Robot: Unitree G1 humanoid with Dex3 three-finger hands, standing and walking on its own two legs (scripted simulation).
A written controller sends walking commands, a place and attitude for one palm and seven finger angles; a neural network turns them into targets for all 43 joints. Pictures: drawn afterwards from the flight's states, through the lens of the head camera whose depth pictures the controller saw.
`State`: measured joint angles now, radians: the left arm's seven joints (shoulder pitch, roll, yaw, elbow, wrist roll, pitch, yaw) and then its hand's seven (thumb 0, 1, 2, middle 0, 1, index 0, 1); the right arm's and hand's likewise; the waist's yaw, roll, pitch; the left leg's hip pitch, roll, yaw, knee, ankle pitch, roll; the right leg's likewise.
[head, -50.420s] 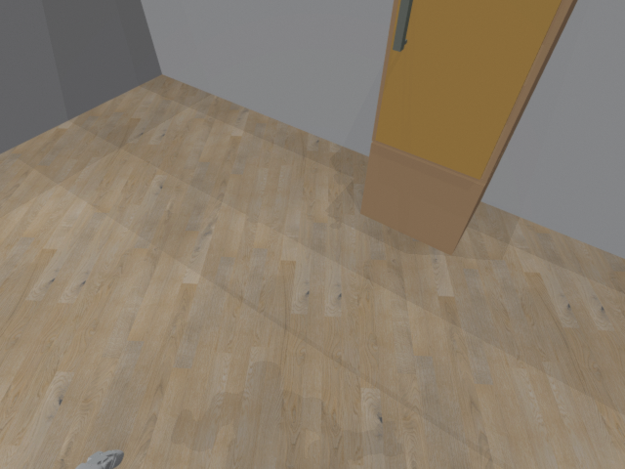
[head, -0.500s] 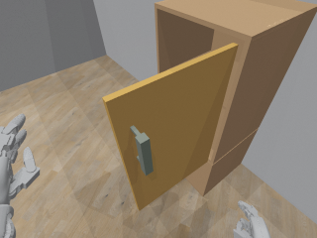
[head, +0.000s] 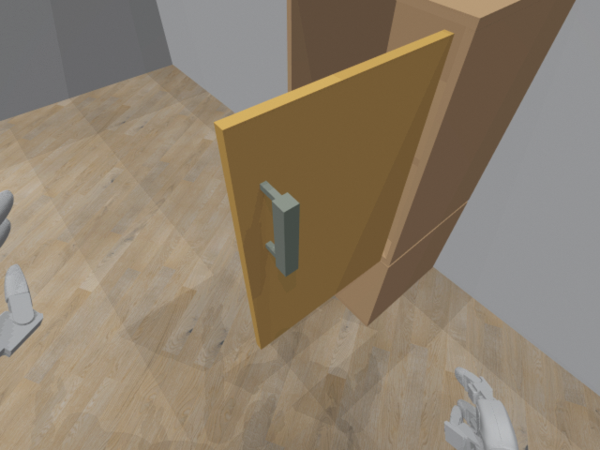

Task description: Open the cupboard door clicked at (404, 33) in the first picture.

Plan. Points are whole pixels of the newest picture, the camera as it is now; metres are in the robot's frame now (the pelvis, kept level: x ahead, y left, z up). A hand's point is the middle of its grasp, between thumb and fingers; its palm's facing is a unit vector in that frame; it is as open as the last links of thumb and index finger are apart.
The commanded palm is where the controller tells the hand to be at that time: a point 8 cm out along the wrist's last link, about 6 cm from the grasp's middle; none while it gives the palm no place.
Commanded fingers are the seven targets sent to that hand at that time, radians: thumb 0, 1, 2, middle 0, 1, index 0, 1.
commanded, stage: step back with the hand held close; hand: left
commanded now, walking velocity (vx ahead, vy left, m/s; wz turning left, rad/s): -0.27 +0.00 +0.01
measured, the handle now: (277, 229) +0.38 +0.06 +0.08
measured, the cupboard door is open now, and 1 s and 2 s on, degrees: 88 88 88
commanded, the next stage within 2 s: stop stepping back and stand still in 0.66 s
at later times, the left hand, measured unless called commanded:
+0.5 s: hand out of the picture +0.13 +0.28 +0.18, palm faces +0.44 -0.77 -0.45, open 7.4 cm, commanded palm +0.07 +0.31 +0.18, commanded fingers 0.00 0.90 0.90 -0.20 -0.30 -0.20 -0.30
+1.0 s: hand out of the picture +0.01 +0.25 +0.17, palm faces +0.36 -0.78 -0.50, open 7.4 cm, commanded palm -0.03 +0.29 +0.18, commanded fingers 0.00 0.90 0.90 -0.20 -0.30 -0.20 -0.30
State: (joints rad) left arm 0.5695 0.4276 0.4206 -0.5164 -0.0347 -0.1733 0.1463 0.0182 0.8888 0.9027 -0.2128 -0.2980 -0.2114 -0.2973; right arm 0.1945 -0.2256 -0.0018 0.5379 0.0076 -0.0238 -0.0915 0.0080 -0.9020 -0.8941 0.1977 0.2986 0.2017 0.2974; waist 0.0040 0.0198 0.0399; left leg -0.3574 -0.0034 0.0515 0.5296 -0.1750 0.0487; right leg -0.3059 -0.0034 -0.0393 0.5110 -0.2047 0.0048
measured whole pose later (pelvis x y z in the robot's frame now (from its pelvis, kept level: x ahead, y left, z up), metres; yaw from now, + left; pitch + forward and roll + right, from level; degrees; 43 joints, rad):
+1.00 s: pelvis -0.18 +0.00 +0.00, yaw -1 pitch +0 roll +0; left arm 0.64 0.45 0.43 -0.57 -0.05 -0.17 0.14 0.02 0.89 0.90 -0.22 -0.30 -0.21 -0.30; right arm 0.23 -0.21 -0.02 0.64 -0.01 -0.08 -0.07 0.01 -0.90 -0.89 0.20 0.30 0.20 0.30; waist 0.01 -0.03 0.00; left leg -0.55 -0.02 0.00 0.89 -0.30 -0.03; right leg -0.24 0.03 -0.03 0.51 -0.27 -0.04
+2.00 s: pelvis -0.20 +0.00 +0.01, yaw +5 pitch -1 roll +0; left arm 0.22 0.16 0.03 0.97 0.01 0.01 0.03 -0.05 1.02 0.90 -0.21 -0.30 -0.21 -0.30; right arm 0.24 -0.17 0.01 1.03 -0.03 0.03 -0.02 0.00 -0.91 -0.89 0.20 0.30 0.20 0.30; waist -0.01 -0.01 0.07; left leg -0.26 0.00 -0.03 0.48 -0.21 0.00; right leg -0.21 0.01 -0.08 0.47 -0.25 -0.04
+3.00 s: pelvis -0.19 +0.01 +0.01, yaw +4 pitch -1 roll +0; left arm 0.26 0.13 0.02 1.15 0.01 -0.01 0.03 0.01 0.91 0.90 -0.20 -0.30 -0.20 -0.29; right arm 0.27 -0.14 0.00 1.14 -0.03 0.01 -0.04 0.00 -0.91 -0.89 0.19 0.30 0.20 0.30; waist -0.01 0.02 0.06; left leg -0.19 -0.01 0.00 0.41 -0.20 0.00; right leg -0.15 0.01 -0.06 0.41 -0.24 -0.03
